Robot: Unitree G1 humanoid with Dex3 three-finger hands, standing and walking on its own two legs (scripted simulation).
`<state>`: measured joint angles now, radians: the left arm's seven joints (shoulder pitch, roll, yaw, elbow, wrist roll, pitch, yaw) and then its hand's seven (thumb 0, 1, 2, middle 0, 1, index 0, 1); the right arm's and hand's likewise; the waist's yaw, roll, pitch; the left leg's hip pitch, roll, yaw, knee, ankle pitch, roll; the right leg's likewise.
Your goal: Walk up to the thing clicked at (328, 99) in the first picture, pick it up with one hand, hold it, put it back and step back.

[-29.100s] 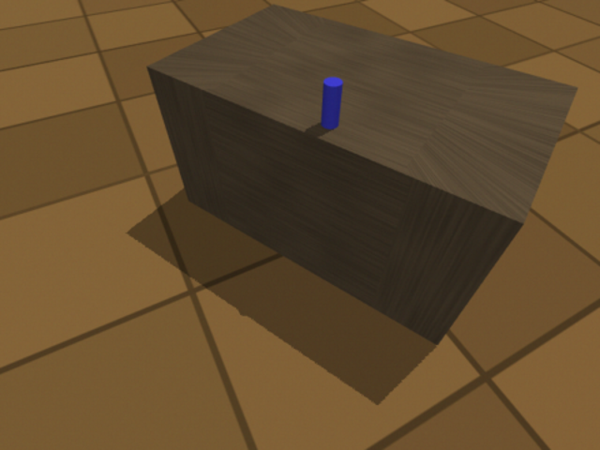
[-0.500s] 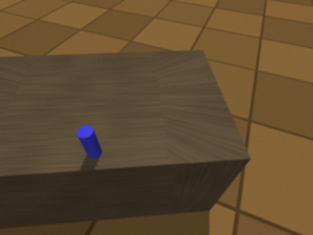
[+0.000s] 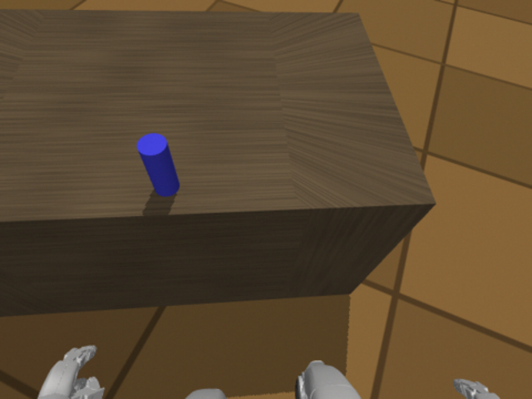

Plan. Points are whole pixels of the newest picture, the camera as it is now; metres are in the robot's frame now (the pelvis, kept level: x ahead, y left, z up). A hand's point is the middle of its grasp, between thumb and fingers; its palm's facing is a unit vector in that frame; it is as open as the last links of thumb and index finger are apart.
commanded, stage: step back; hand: left
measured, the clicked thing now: (160, 167) +0.50 +0.19 -0.04
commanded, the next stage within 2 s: none
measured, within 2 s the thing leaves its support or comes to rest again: neither
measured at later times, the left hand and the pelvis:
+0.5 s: hand out of the picture +0.01 +0.24 -0.13, palm faces -0.10 -0.91 -0.40, open 7.4 cm; pelvis -0.11 -0.02 +0.01, yaw -5 degrees
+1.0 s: hand out of the picture -0.15 +0.25 -0.14, palm faces -0.02 -0.93 -0.36, open 7.4 cm; pelvis -0.26 -0.02 +0.02, yaw -2 degrees
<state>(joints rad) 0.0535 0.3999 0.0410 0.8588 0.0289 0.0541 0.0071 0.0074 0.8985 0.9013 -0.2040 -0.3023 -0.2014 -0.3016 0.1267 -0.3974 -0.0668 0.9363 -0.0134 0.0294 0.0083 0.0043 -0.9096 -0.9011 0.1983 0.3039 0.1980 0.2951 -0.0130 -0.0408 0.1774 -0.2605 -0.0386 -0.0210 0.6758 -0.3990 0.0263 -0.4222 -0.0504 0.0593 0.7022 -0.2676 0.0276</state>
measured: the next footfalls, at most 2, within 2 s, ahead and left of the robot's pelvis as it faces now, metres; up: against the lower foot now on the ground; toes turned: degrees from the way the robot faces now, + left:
right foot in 0.42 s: -0.07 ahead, -0.13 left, +0.00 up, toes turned -1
left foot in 0.78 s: -0.17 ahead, +0.10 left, +0.00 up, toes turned -2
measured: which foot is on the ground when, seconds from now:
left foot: down 0.00-0.44, up 0.46-0.76, down 0.78-1.00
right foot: down 0.00-0.00, up 0.02-0.40, down 0.42-0.78, up 0.80-1.00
